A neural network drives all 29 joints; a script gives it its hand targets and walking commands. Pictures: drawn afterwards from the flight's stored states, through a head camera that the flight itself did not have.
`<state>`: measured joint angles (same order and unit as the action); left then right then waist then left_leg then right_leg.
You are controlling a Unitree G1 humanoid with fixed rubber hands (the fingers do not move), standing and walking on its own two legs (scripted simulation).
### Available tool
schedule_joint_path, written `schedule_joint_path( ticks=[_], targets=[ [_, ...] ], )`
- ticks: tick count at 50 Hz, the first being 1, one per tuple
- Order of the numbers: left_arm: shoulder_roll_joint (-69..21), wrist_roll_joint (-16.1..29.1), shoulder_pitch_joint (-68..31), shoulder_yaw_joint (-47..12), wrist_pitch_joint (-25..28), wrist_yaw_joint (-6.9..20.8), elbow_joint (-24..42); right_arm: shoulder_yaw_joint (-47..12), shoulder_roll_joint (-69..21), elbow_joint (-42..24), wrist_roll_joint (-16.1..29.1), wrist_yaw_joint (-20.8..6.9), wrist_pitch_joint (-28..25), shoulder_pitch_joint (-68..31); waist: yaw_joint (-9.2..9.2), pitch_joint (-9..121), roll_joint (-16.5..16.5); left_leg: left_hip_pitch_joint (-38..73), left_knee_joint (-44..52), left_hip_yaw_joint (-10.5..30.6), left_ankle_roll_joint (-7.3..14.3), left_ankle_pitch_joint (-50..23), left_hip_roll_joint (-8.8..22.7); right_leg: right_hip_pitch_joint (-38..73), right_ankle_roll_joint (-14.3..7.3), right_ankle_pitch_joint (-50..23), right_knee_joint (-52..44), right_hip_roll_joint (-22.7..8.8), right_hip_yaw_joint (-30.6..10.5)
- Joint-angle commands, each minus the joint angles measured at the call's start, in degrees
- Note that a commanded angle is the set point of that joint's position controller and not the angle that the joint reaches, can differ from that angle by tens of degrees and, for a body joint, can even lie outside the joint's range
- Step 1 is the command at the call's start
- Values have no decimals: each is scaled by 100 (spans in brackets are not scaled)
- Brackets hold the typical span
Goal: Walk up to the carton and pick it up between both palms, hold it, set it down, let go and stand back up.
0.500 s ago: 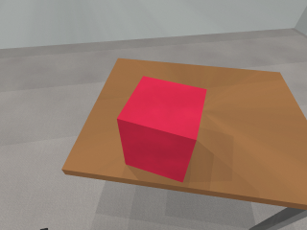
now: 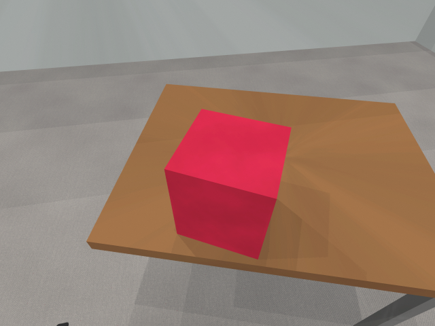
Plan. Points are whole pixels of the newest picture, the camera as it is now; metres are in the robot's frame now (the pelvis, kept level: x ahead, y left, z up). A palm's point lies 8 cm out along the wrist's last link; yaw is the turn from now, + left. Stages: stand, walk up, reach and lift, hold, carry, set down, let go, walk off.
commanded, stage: stand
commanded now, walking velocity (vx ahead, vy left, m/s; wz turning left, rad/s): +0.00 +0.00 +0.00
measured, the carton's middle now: (229, 184) +0.44 -0.01 -0.02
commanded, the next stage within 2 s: none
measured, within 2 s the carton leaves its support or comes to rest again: neither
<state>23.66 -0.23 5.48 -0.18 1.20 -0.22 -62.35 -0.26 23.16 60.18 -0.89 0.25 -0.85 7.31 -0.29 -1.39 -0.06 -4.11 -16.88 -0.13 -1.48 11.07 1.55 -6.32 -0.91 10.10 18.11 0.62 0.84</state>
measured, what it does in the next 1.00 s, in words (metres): stands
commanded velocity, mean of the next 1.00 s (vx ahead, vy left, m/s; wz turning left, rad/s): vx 0.00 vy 0.00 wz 0.00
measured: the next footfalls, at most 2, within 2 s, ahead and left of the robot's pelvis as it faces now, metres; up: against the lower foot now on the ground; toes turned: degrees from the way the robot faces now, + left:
none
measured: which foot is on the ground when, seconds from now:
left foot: down 0.00-1.00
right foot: down 0.00-1.00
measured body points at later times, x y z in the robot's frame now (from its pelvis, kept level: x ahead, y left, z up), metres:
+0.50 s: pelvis +0.00 +0.00 +0.00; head +0.01 +0.00 +0.45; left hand +0.09 +0.33 -0.12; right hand +0.09 -0.32 -0.12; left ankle -0.02 +0.14 -0.75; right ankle +0.00 -0.11 -0.75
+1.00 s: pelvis +0.00 +0.00 +0.00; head +0.01 +0.00 +0.45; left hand +0.10 +0.33 -0.12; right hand +0.10 -0.32 -0.12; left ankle -0.02 +0.14 -0.75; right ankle +0.00 -0.11 -0.75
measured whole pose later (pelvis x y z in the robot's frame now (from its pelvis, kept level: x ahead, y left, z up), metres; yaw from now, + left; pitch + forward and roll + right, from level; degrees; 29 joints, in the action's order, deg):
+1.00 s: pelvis +0.00 +0.00 +0.00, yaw +0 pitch -1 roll +0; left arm 23.9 -0.3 5.6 0.0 1.0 -0.1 -62.3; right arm -0.2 23.3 60.0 -1.0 0.1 -0.8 7.1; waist -0.3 -1.5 0.1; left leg -4.5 -17.4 -0.3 -1.5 11.5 1.8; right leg -6.6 -0.7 10.2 18.2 0.6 0.6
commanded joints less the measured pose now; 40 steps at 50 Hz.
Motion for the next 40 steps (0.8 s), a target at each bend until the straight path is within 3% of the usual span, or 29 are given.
schedule_joint_path(
  ticks=[1,4,12,13,16,19,20,22,23,27,30,33,34,36,37,40],
  targets=[
    [1057,6,-138,196,55,-25,199,171,957,-182,3,26,-49,-128,-16,194,-82,-120,215,446,247,-667,628,52,-67,-885,-252,-791,-610],
    [997,-23,-169,185,49,-17,225,191,1012,-193,-28,28,-53,-145,-14,147,101,-165,194,436,268,-552,633,14,-57,-614,-298,-777,-602],
    [1015,14,-173,186,50,-9,228,170,1041,-212,-11,18,-60,-200,-49,77,-63,-221,225,455,266,-444,630,10,-61,-710,-321,-804,-655],
    [1030,-24,-196,209,38,-4,252,181,977,-234,-32,33,-55,-168,6,105,55,-184,240,450,241,-443,629,-46,-75,-716,-287,-781,-636],
    [1049,0,-217,203,42,-22,241,181,1022,-224,-23,23,-51,-150,13,203,-95,-135,195,448,286,-557,646,12,-115,-801,-304,-805,-646],
    [1029,3,-188,201,48,-19,225,164,1036,-185,-6,21,-49,-161,-18,262,117,-41,221,467,287,-565,665,6,-90,-952,-270,-791,-686],
    [1016,-18,-156,197,45,-32,201,195,1017,-245,-10,18,-50,-120,51,199,-13,-89,247,462,285,-557,653,-12,-81,-920,-238,-759,-616],
    [964,-34,-171,162,49,-21,224,175,1012,-244,-10,25,-66,-228,0,218,-65,-95,222,476,252,-573,640,32,-74,-945,-207,-789,-638],
    [968,-29,-198,168,42,-19,190,189,1025,-226,6,28,-70,-165,33,186,119,-105,201,473,248,-603,639,5,-81,-973,-200,-806,-606],
    [1038,11,-80,198,79,-20,198,186,1028,-212,-6,11,-67,-71,-10,283,-144,9,163,414,266,-919,673,75,-76,-1248,-190,-809,-661],
    [1033,-4,-125,193,48,-32,179,153,1012,-195,24,16,-64,-82,30,259,64,5,205,468,256,-950,668,42,-92,-1208,-144,-780,-606],
    [1039,-3,-190,199,39,-16,190,164,1023,-208,-18,24,-62,-162,-15,126,-135,-176,181,416,258,-899,648,54,-80,-1196,-148,-819,-599],
    [1019,-4,-125,190,57,-21,191,157,960,-204,-14,25,-68,-109,3,204,27,-94,197,457,260,-923,667,85,-94,-1177,-128,-830,-594],
    [997,-20,-165,186,33,-27,230,204,1056,-223,-11,26,-63,-201,11,290,4,-48,139,416,239,-925,648,88,-102,-1185,-140,-784,-605],
    [965,-7,-151,188,34,-14,236,180,1036,-223,-8,30,-61,-195,-70,185,64,-103,160,409,225,-899,645,70,-60,-1072,-179,-795,-587],
    [1034,7,-204,182,37,-24,227,189,1028,-211,-12,21,-61,-109,17,247,91,-85,164,394,226,-811,617,52,-56,-1015,-189,-786,-604]
  ],
)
